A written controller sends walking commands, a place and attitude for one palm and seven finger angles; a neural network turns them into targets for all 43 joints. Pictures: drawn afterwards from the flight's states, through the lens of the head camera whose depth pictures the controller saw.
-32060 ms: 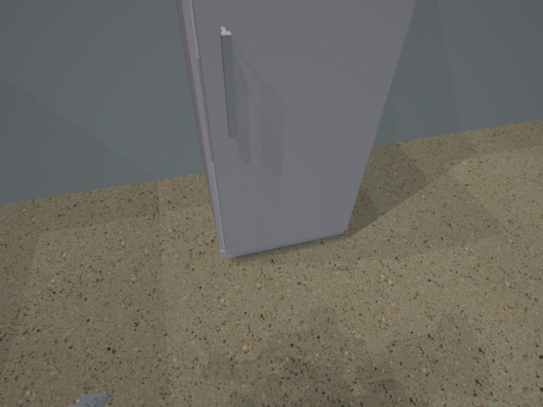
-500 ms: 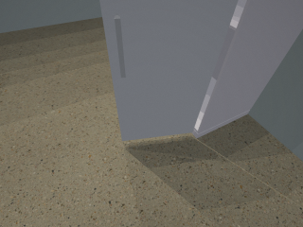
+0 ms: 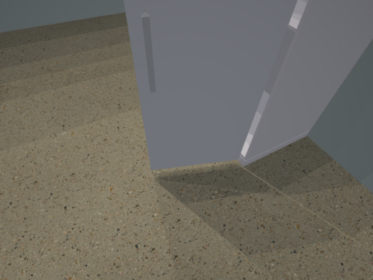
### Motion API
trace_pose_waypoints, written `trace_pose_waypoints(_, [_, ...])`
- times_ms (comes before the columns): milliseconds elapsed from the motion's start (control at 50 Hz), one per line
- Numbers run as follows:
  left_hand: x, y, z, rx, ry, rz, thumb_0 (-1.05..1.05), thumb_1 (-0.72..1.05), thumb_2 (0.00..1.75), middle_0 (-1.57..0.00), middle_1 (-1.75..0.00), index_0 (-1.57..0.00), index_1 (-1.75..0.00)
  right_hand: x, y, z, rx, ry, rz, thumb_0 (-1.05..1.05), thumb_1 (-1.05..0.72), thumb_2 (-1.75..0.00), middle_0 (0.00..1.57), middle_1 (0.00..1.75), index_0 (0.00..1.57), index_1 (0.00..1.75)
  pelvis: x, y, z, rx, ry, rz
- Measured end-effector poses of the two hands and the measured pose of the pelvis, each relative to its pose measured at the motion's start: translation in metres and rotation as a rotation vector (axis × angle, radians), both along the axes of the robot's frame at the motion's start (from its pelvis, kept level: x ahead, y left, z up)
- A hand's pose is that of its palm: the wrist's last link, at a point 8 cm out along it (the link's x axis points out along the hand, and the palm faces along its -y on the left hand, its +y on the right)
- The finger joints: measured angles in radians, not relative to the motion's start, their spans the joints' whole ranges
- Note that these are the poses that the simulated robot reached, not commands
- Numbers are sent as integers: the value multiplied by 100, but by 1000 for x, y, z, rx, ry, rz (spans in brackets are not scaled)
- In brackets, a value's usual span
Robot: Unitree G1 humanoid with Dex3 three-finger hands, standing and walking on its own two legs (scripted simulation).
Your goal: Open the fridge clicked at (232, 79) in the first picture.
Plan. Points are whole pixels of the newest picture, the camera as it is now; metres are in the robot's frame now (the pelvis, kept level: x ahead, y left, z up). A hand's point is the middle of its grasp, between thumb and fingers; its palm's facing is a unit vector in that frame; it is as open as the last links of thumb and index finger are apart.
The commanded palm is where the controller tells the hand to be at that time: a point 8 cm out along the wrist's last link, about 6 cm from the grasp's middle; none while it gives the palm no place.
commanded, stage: look to check the result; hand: left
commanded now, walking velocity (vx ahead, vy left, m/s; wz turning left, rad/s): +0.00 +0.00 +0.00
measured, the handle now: (149, 54) +0.76 +0.17 +0.07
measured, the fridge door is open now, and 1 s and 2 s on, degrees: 71 71 71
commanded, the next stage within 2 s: stand and wait in 0.26 s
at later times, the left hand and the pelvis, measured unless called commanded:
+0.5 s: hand out of the picture +0.03 +0.18 -0.18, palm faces -0.02 -0.98 -0.20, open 7.4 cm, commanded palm none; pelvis +0.01 -0.01 +0.00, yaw +0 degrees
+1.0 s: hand out of the picture +0.05 +0.20 -0.17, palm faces -0.03 -0.97 -0.25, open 7.4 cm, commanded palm none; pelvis +0.01 -0.01 +0.00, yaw +0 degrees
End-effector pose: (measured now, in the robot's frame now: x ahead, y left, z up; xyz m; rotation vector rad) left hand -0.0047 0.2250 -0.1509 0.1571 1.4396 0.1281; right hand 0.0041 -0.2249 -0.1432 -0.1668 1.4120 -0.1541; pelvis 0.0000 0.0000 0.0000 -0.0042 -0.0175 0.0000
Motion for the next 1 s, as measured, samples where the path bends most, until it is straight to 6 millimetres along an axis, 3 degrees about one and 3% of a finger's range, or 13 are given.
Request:
trace_pose_waypoints(340, [26, 0, 2, 7, -59, -19, 0, 91, 90, -20, -30, -20, -30, 10, -6, 1, -6, -23, 1, 1, -90, -90, 20, 30, 20, 30, 5, -3, 1, 2, -4, -2])
trace_pose_waypoints(660, [35, 6, 6, 27, -69, -33, 1, 91, 90, -20, -30, -20, -30, 13, -23, 5, -31, -18, 1, 1, -90, -90, 20, 30, 20, 30, 7, -7, 2, 1, -2, -5])
trace_pose_waypoints(1000, [53, 20, 13, 65, -106, -48, 1, 91, 90, -20, -30, -20, -30, 38, -46, 12, -70, -65, 29, 1, -90, -90, 20, 30, 20, 30, 8, -12, 3, 2, -1, -2])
